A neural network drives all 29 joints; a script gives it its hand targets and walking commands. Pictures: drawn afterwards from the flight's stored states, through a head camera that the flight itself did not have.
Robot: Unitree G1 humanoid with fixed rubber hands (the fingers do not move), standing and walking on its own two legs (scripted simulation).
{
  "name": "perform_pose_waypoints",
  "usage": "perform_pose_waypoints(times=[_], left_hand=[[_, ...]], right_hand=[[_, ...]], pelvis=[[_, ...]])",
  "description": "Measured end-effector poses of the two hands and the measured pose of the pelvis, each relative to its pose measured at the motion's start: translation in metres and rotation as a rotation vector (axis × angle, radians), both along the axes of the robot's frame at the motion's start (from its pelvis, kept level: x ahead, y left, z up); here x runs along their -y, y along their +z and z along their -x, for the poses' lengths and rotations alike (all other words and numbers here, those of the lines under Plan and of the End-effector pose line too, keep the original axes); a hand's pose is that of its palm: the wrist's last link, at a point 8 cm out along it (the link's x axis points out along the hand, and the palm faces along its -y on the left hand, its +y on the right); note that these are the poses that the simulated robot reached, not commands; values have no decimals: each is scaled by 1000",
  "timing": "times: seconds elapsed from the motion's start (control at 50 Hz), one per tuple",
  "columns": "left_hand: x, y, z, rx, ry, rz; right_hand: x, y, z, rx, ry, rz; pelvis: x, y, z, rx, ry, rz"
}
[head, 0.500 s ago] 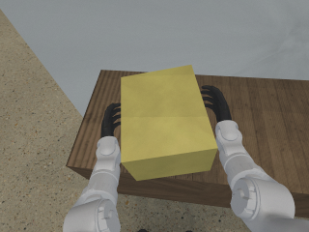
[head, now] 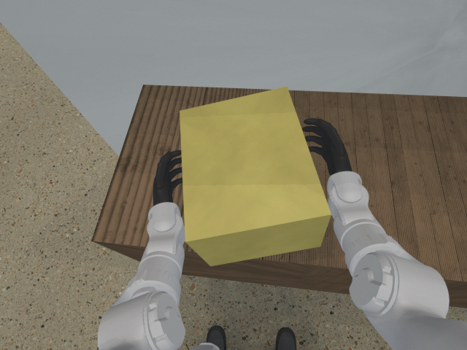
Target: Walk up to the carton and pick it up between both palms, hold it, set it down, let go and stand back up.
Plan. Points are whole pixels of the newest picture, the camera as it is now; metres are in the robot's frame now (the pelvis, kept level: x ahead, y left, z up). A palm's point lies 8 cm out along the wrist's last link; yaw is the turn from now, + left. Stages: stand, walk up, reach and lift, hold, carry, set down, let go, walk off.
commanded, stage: set down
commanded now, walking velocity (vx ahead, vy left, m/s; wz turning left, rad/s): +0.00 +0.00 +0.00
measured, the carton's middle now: (248, 177) +0.42 +0.03 -0.07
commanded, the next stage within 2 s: none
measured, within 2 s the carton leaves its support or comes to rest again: rests again in 0.90 s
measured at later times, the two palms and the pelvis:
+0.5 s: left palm (168, 198) +0.36 +0.18 -0.04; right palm (333, 168) +0.43 -0.12 -0.03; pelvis -0.01 +0.00 -0.01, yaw +0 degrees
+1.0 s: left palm (169, 198) +0.36 +0.18 -0.05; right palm (333, 172) +0.42 -0.13 -0.04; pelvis -0.01 +0.01 -0.01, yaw -1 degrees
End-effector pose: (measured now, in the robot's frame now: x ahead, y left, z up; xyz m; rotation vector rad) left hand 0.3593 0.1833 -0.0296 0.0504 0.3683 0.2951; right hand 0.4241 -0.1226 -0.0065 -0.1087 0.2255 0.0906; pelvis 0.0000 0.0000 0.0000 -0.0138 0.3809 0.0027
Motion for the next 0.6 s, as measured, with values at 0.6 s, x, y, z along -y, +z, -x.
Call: perform_pose_waypoints(times=[0.6], left_hand=[[1, -15, 0, 47, 21, 23]], right_hand=[[2, -24, 0, 5, 2, -32]], pelvis=[[-3, -9, 12, -98, -15, -9]])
